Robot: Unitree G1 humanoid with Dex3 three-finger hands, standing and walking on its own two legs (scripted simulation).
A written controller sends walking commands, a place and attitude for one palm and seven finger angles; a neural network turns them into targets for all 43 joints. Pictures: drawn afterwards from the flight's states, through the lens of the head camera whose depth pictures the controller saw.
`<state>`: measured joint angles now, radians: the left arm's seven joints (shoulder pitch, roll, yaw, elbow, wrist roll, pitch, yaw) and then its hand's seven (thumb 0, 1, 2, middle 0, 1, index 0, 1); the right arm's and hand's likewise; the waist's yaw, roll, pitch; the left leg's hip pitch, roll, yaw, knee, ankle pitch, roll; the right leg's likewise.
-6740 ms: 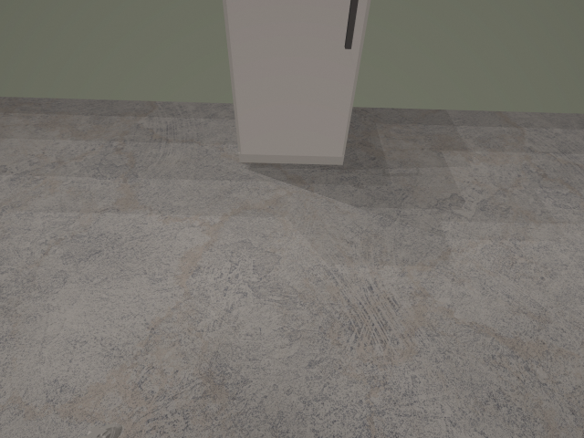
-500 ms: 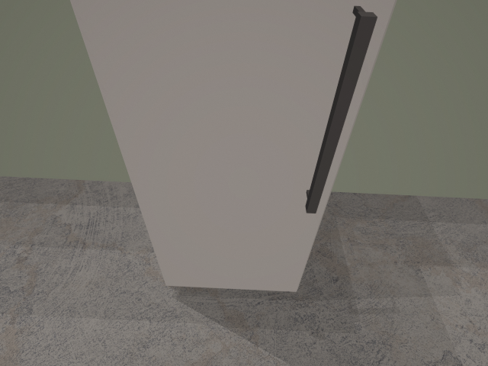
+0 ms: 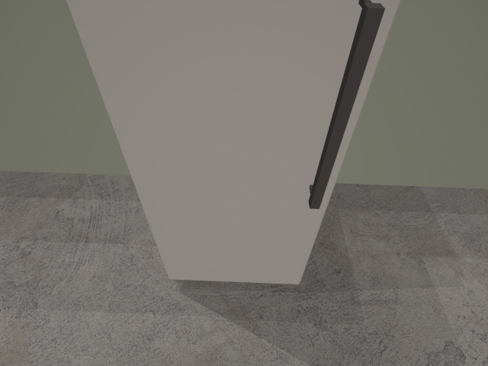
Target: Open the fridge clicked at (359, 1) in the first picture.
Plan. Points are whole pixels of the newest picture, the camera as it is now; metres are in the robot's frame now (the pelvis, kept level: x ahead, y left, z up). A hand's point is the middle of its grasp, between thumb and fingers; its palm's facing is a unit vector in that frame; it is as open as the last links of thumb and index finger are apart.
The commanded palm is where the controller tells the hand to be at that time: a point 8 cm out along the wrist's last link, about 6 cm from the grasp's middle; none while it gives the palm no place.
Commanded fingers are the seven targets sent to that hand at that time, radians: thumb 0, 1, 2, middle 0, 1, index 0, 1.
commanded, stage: look again from close up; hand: right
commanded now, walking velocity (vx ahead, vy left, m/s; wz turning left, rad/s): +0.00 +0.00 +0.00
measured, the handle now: (333, 126) +0.54 -0.15 +0.13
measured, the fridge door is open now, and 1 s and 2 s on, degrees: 0 0 0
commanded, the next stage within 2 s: none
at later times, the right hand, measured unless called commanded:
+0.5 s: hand out of the picture +0.00 -0.16 -0.18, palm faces +0.03 +0.98 -0.17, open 7.4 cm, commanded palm none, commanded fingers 0.00 -0.90 -0.90 0.20 0.30 0.20 0.30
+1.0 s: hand out of the picture -0.01 -0.15 -0.18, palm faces +0.05 +0.99 -0.15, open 7.4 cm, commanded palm none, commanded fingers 0.00 -0.90 -0.90 0.20 0.30 0.20 0.30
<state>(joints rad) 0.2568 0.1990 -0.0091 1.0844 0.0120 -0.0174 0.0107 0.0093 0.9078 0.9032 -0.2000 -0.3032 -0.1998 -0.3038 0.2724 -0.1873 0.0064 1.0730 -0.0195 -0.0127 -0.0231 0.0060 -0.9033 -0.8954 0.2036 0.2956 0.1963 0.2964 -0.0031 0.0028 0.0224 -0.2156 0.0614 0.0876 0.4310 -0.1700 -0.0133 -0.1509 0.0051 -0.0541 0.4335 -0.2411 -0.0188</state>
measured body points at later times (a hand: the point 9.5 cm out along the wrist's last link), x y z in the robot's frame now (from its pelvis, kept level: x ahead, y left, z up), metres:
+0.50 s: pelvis +0.00 +0.01 +0.00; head +0.00 +0.00 +0.45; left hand +0.00 +0.22 -0.16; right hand +0.00 -0.21 -0.16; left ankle +0.04 +0.13 -0.74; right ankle +0.00 -0.10 -0.74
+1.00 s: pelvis +0.00 +0.00 +0.00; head +0.00 +0.00 +0.45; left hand -0.01 +0.21 -0.16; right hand -0.01 -0.21 -0.16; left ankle +0.04 +0.13 -0.74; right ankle +0.00 -0.10 -0.74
